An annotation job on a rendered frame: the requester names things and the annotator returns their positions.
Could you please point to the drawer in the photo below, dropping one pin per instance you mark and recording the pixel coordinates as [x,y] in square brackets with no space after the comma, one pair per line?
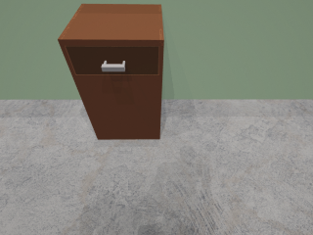
[88,59]

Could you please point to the handle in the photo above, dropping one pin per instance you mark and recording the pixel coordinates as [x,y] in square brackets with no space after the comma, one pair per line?
[113,67]

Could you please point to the cabinet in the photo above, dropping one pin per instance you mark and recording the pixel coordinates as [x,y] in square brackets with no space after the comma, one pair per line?
[119,106]

